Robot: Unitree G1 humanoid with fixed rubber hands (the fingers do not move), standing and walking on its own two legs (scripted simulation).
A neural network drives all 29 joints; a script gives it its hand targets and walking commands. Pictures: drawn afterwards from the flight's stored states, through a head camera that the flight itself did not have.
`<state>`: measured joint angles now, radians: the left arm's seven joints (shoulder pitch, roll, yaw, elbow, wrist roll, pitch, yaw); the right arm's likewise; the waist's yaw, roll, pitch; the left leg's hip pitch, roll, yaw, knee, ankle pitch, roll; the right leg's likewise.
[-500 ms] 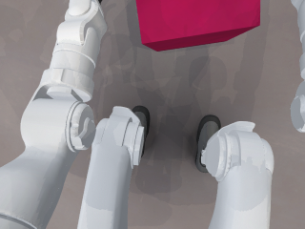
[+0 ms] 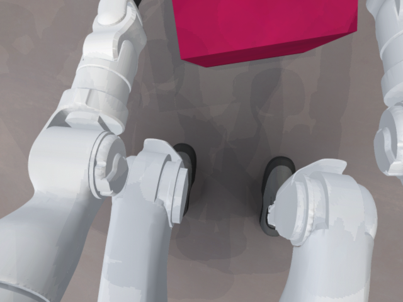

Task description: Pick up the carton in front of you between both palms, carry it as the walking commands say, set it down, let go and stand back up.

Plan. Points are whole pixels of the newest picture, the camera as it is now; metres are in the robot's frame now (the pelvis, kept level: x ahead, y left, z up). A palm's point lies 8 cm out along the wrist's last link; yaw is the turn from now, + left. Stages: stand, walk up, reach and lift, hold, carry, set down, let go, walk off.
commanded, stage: reach and lift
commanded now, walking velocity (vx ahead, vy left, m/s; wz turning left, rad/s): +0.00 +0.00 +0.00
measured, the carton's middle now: out of the picture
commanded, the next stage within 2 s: none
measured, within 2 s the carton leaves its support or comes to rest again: leaves its support in 0.46 s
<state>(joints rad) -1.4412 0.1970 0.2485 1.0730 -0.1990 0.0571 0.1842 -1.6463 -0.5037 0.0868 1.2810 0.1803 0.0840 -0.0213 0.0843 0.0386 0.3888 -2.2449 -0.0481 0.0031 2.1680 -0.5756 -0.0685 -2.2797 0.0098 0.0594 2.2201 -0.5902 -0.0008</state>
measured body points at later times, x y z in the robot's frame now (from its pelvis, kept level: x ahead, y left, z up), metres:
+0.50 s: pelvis +0.00 -0.01 -0.01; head +0.37 -0.05 +0.24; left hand +0.56 +0.14 -0.16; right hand +0.59 -0.16 -0.18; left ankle +0.12 +0.13 -0.34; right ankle +0.10 -0.12 -0.34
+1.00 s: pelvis -0.01 +0.01 +0.09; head +0.27 -0.03 +0.44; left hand +0.51 +0.13 +0.02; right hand +0.53 -0.17 +0.02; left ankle +0.12 +0.14 -0.34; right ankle +0.10 -0.12 -0.34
